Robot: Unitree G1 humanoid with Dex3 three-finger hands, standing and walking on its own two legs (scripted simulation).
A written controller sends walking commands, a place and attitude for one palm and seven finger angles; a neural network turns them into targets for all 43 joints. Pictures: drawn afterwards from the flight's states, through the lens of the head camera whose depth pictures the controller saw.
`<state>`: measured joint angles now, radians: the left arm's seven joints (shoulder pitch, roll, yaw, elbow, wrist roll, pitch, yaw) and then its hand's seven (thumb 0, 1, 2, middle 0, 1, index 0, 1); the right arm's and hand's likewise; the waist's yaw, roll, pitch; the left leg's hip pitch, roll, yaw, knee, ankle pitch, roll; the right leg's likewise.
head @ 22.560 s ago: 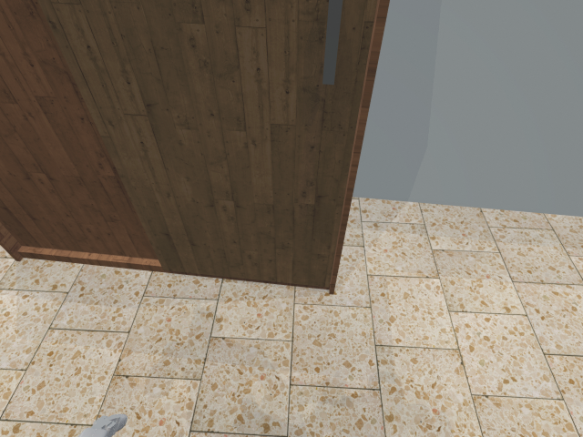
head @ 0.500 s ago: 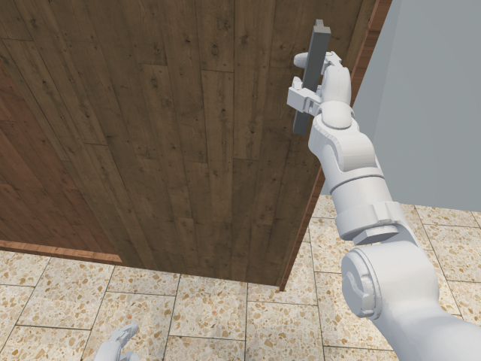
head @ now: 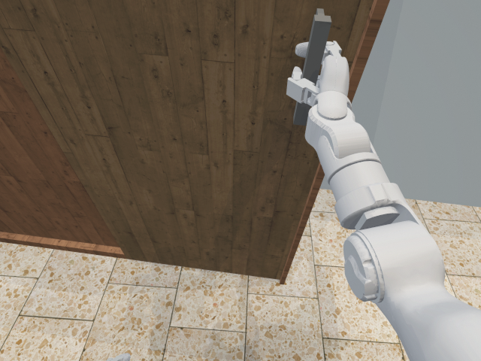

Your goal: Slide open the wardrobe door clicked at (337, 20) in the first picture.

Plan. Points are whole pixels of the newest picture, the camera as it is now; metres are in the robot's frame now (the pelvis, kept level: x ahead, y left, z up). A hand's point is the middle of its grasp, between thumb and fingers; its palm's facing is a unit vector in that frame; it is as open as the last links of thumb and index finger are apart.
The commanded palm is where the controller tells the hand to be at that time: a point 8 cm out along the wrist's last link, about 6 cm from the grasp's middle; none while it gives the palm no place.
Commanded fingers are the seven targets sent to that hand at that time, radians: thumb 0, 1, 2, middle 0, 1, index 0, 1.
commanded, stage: step sideways, sliding the door along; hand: right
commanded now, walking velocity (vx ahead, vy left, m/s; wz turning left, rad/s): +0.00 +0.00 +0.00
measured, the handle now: (309, 70) +0.53 -0.06 +0.23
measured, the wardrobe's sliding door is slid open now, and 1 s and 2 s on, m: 0.00 0.01 0.22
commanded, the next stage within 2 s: none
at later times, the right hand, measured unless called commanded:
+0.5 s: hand (294, 90) +0.48 -0.03 +0.22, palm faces +0.04 +0.99 -0.09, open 6.3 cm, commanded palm +0.47 -0.02 +0.24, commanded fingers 0.00 -0.90 -0.90 0.45 1.40 0.45 1.40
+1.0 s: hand (283, 88) +0.49 -0.02 +0.21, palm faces +0.27 +0.96 -0.10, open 6.4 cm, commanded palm +0.47 +0.03 +0.23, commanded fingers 0.00 -0.90 -0.90 0.45 1.40 0.45 1.40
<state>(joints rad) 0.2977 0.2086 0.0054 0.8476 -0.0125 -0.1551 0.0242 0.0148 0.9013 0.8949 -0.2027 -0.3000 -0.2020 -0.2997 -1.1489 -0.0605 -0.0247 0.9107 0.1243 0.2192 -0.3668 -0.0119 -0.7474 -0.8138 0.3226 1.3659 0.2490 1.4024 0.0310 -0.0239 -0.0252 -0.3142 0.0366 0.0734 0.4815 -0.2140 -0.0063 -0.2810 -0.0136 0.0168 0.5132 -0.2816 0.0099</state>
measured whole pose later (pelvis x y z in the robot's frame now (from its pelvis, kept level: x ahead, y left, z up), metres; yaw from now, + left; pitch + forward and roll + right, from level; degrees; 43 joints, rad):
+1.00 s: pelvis +0.08 +0.17 -0.01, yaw -12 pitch -1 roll +1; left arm 0.02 0.24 0.04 0.65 -0.06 -0.10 0.05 0.01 0.90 0.89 -0.20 -0.30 -0.20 -0.30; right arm -0.84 -0.16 0.01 0.26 0.08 0.03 -0.14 -0.06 -0.74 -0.86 0.46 1.40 0.14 1.37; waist -0.10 -0.07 0.22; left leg -0.36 0.06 0.08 0.73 -0.28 -0.03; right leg -0.27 -0.12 -0.01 0.66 -0.34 0.05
